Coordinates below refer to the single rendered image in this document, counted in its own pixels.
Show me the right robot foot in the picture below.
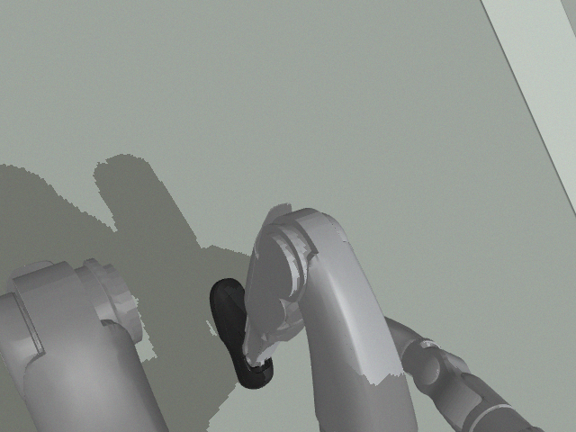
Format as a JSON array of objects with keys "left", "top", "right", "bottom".
[{"left": 210, "top": 278, "right": 274, "bottom": 390}]

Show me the right robot hand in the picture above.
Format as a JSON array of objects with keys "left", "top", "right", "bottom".
[{"left": 384, "top": 316, "right": 423, "bottom": 361}]

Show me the right robot arm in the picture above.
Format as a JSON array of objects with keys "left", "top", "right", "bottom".
[{"left": 401, "top": 338, "right": 544, "bottom": 432}]

